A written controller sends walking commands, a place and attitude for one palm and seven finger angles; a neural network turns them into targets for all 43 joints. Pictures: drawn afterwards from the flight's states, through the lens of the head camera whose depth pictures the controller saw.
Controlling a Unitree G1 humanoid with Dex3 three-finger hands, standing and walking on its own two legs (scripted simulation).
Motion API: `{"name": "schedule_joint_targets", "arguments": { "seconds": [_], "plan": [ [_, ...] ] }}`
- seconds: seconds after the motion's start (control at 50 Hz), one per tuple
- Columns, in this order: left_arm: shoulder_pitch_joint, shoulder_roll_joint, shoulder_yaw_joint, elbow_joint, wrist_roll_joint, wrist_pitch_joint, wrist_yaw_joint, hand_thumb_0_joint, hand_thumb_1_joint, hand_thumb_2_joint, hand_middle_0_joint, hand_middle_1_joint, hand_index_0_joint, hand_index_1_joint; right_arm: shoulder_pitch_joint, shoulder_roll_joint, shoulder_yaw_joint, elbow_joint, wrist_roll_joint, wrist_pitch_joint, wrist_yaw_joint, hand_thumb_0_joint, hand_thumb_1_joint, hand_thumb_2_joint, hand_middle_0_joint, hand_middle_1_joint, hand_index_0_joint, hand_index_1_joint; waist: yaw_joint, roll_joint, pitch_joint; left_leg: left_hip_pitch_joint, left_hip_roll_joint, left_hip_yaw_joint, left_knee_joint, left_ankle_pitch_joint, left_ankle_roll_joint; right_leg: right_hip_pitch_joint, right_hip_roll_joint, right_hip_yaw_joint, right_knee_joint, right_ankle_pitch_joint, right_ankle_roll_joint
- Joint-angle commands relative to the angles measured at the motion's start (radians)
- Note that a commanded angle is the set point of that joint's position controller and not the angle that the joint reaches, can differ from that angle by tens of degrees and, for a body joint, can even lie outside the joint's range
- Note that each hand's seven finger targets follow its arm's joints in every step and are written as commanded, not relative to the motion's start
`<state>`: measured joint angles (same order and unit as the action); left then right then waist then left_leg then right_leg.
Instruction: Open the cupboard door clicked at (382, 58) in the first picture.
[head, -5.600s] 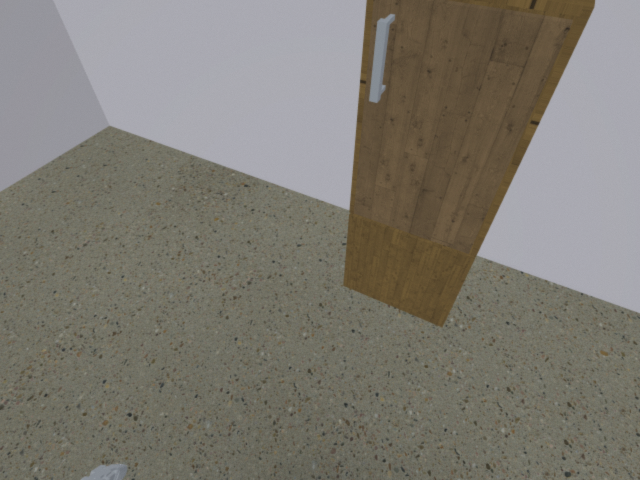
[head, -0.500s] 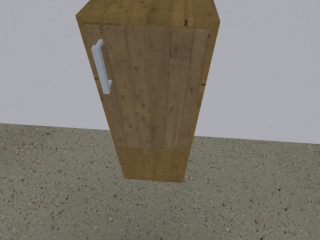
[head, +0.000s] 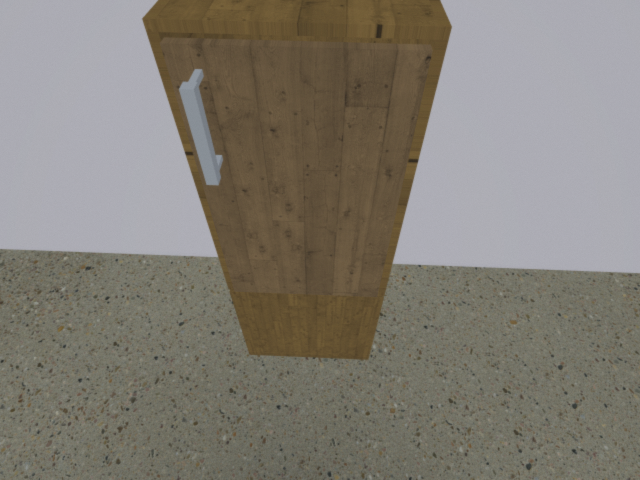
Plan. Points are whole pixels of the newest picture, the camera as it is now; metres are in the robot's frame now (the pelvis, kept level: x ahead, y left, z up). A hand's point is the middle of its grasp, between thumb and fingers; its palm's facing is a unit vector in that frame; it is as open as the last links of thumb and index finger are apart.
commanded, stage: look again from close up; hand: left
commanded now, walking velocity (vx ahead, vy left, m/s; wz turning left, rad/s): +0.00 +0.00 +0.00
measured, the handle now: (205, 130) +0.55 +0.20 +0.14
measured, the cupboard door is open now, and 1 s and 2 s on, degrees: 0 0 0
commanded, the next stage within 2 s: raise the hand with hooked fingers in 0.34 s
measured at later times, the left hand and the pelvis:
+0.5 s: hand out of the picture +0.05 +0.21 -0.15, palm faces +0.11 -0.96 -0.24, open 7.4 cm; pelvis -0.01 +0.01 +0.00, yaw -1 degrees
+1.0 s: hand (114, 479) +0.13 +0.23 +0.00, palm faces +0.08 -1.00 -0.04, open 9.4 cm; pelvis -0.07 -0.03 -0.06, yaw +3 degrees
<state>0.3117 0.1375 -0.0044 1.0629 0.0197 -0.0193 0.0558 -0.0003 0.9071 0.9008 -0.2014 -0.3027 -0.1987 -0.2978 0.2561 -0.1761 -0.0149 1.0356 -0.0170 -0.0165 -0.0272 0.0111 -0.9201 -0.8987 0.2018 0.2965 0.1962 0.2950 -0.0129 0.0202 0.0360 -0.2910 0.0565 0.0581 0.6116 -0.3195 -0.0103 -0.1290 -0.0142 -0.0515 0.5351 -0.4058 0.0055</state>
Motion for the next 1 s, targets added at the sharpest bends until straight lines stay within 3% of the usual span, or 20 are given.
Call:
{"name": "schedule_joint_targets", "arguments": {
  "seconds": [0.0,0.04,0.1,0.36,0.4,0.42,0.44,0.46,0.48,0.5,0.52,0.56,0.58,0.6,0.62,0.68,0.74,0.78,0.88,0.98],
  "plan": [
    [0.067,0.112,0.022,-0.055,-0.002,-0.001,0.000,0.000,0.900,0.900,-0.200,-0.300,-0.200,-0.300,0.038,-0.094,-0.008,-0.049,0.002,-0.004,0.000,0.000,-0.900,-0.900,0.200,0.300,0.200,0.300,0.013,0.012,0.030,0.030,0.071,-0.086,-0.090,0.345,0.069,-0.095,-0.046,0.043,-0.062,0.212,-0.044],
    [0.045,0.120,0.022,-0.063,-0.002,0.001,-0.003,0.000,0.900,0.900,-0.200,-0.300,-0.200,-0.300,0.041,-0.095,-0.008,-0.050,0.002,-0.003,0.002,0.000,-0.900,-0.900,0.200,0.300,0.200,0.300,0.006,-0.043,0.033,0.030,0.056,-0.077,-0.113,0.260,0.059,-0.106,-0.055,0.053,-0.072,0.204,-0.041],
    [0.038,0.137,0.023,-0.067,-0.004,0.006,-0.007,0.000,0.900,0.900,-0.200,-0.300,-0.200,-0.300,0.039,-0.102,-0.004,-0.041,0.000,-0.009,0.002,0.000,-0.900,-0.900,0.200,0.300,0.200,0.300,0.015,0.013,0.016,0.044,0.057,-0.092,-0.147,0.274,0.067,-0.093,-0.055,0.044,-0.059,0.176,-0.033],
    [0.016,0.173,0.022,-0.049,-0.003,0.009,-0.015,0.000,0.900,0.900,-0.200,-0.300,-0.200,-0.300,0.017,-0.126,-0.003,-0.018,0.004,-0.013,0.001,0.000,-0.900,-0.900,0.200,0.300,0.200,0.300,0.019,-0.011,-0.014,0.094,0.057,-0.076,-0.179,0.282,0.061,-0.086,-0.079,0.061,-0.095,0.214,-0.024],
    [0.016,0.177,0.023,-0.044,-0.002,0.006,-0.016,0.000,0.900,0.900,-0.200,-0.300,-0.200,-0.300,0.015,-0.126,-0.004,-0.012,0.005,-0.014,0.001,0.000,-0.900,-0.900,0.200,0.300,0.200,0.300,0.018,-0.023,-0.016,0.100,0.055,-0.070,-0.174,0.294,0.059,-0.082,-0.082,0.064,-0.100,0.246,-0.025],
    [0.069,0.148,0.016,-0.029,0.007,-0.008,0.021,0.000,0.900,0.900,-0.200,-0.300,-0.200,-0.300,-0.032,-0.146,-0.010,-0.069,0.012,-0.011,0.006,0.000,-0.900,-0.900,0.200,0.300,0.200,0.300,0.028,-0.064,0.044,0.056,0.076,-0.066,0.016,0.453,0.031,-0.139,-0.118,0.137,-0.145,0.515,-0.014],
    [-0.646,0.461,0.251,-1.589,-0.160,-0.217,0.026,0.000,0.877,0.890,-0.202,-0.315,-0.202,-0.315,0.025,-0.275,-0.057,-0.365,0.051,-0.167,-0.025,0.000,-0.900,-0.900,0.200,0.300,0.200,0.300,-0.071,0.120,-0.497,0.348,-0.024,-0.069,-0.099,0.631,0.040,-0.091,-0.031,-0.012,-0.011,0.644,-0.045],
    [-0.123,0.365,0.200,-1.338,-0.090,-0.172,0.055,0.000,0.853,0.880,-0.203,-0.330,-0.203,-0.330,-0.035,-0.186,-0.016,-0.324,0.042,-0.273,-0.065,0.000,-0.900,-0.900,0.200,0.300,0.200,0.300,0.024,0.295,-0.498,0.533,0.049,-0.127,-0.162,0.770,0.045,-0.182,0.009,-0.039,0.129,0.357,-0.039],
    [0.132,0.121,0.058,-1.209,-0.127,-0.043,0.076,0.000,0.830,0.870,-0.205,-0.345,-0.205,-0.345,-0.061,-0.135,-0.024,-0.313,0.064,-0.304,-0.061,0.000,-0.900,-0.900,0.200,0.300,0.200,0.300,-0.007,0.283,-0.367,0.390,0.013,-0.110,-0.185,0.710,0.008,-0.261,0.018,-0.060,0.182,0.135,-0.023],
    [0.116,0.019,0.036,-1.143,-0.162,-0.031,0.057,0.000,0.807,0.860,-0.207,-0.360,-0.207,-0.360,-0.020,-0.127,-0.039,-0.291,0.069,-0.303,-0.054,0.000,-0.900,-0.900,0.200,0.300,0.200,0.300,-0.028,0.121,-0.202,0.277,0.014,-0.099,-0.160,0.629,0.013,-0.297,0.010,-0.052,0.140,0.111,-0.013],
    [0.027,0.079,0.091,-1.154,-0.166,-0.072,0.037,0.000,0.783,0.850,-0.208,-0.375,-0.208,-0.375,-0.050,-0.160,-0.061,-0.338,0.055,-0.303,-0.050,0.000,-0.900,-0.900,0.200,0.300,0.200,0.300,-0.033,0.028,-0.077,0.134,-0.001,-0.100,-0.104,0.424,0.018,-0.341,0.012,-0.060,0.057,0.102,-0.011],
    [0.123,0.136,0.214,-0.999,-0.189,-0.199,-0.035,0.000,0.737,0.830,-0.212,-0.405,-0.212,-0.405,-0.065,-0.181,-0.076,-0.380,0.031,-0.290,-0.052,0.000,-0.900,-0.900,0.200,0.300,0.200,0.300,-0.021,-0.177,-0.046,-0.063,-0.041,-0.072,-0.001,0.185,0.020,-0.388,0.019,-0.072,0.018,0.153,-0.010],
    [0.241,0.137,0.246,-0.906,-0.195,-0.261,-0.096,0.000,0.713,0.820,-0.213,-0.420,-0.213,-0.420,-0.075,-0.180,-0.083,-0.408,0.032,-0.284,-0.040,0.000,-0.900,-0.900,0.200,0.300,0.200,0.300,0.023,-0.146,-0.051,-0.107,-0.055,-0.061,0.043,0.226,0.016,-0.383,0.021,-0.068,0.067,0.227,-0.018],
    [0.274,0.137,0.276,-0.905,-0.206,-0.338,-0.160,0.000,0.690,0.810,-0.215,-0.435,-0.215,-0.435,-0.080,-0.178,-0.087,-0.429,0.021,-0.274,-0.026,0.000,-0.900,-0.900,0.200,0.300,0.200,0.300,0.045,-0.152,-0.150,-0.127,-0.055,-0.051,0.099,0.312,0.010,-0.394,0.027,-0.078,0.159,0.323,-0.022],
    [0.318,0.128,0.294,-0.879,-0.226,-0.410,-0.232,0.000,0.667,0.800,-0.217,-0.450,-0.217,-0.450,-0.105,-0.176,-0.099,-0.455,0.016,-0.266,-0.016,0.000,-0.900,-0.900,0.200,0.300,0.200,0.300,0.073,-0.211,-0.207,-0.178,-0.053,-0.038,0.152,0.326,0.005,-0.410,0.032,-0.075,0.233,0.362,-0.020],
    [0.227,0.219,0.361,-0.849,-0.301,-0.559,-0.459,0.000,0.597,0.770,-0.222,-0.495,-0.222,-0.495,-0.146,-0.192,-0.101,-0.532,0.040,-0.267,0.006,0.000,-0.900,-0.900,0.200,0.300,0.200,0.300,0.073,-0.095,-0.221,-0.320,-0.068,-0.028,0.264,0.183,0.004,-0.478,0.004,0.013,0.303,0.302,-0.024],
    [0.072,0.318,0.443,-0.988,-0.397,-0.504,-0.544,0.000,0.527,0.740,-0.227,-0.540,-0.227,-0.540,-0.154,-0.205,-0.088,-0.636,0.058,-0.258,-0.021,0.000,-0.900,-0.900,0.200,0.300,0.200,0.300,0.062,-0.044,-0.311,-0.343,-0.083,-0.007,0.300,0.065,0.022,-0.458,-0.016,0.111,0.230,0.088,0.000],
    [-0.070,0.339,0.447,-1.086,-0.438,-0.469,-0.546,0.000,0.480,0.720,-0.230,-0.570,-0.230,-0.570,-0.128,-0.201,-0.073,-0.658,0.059,-0.254,-0.044,0.000,-0.900,-0.900,0.200,0.300,0.200,0.300,0.027,-0.051,-0.281,-0.357,-0.073,-0.026,0.324,0.006,0.031,-0.492,-0.017,0.159,0.187,-0.022,0.017],
    [-0.342,0.356,0.369,-1.216,-0.414,-0.486,-0.522,0.000,0.363,0.670,-0.238,-0.645,-0.238,-0.645,-0.067,-0.213,-0.042,-0.605,0.050,-0.279,-0.087,0.000,-0.900,-0.900,0.200,0.300,0.200,0.300,-0.049,0.031,-0.231,-0.319,-0.033,-0.064,0.340,-0.030,0.048,-0.573,0.015,0.158,0.168,-0.129,0.000],
    [-0.299,0.428,0.397,-1.105,-0.400,-0.375,-0.546,0.000,0.247,0.620,-0.247,-0.720,-0.247,-0.720,-0.065,-0.231,-0.025,-0.578,0.062,-0.310,-0.107,0.000,-0.900,-0.900,0.200,0.300,0.200,0.300,-0.017,0.078,-0.223,-0.276,-0.031,-0.085,0.281,-0.018,0.051,-0.519,0.016,0.150,0.125,-0.126,-0.005]
  ]
}}
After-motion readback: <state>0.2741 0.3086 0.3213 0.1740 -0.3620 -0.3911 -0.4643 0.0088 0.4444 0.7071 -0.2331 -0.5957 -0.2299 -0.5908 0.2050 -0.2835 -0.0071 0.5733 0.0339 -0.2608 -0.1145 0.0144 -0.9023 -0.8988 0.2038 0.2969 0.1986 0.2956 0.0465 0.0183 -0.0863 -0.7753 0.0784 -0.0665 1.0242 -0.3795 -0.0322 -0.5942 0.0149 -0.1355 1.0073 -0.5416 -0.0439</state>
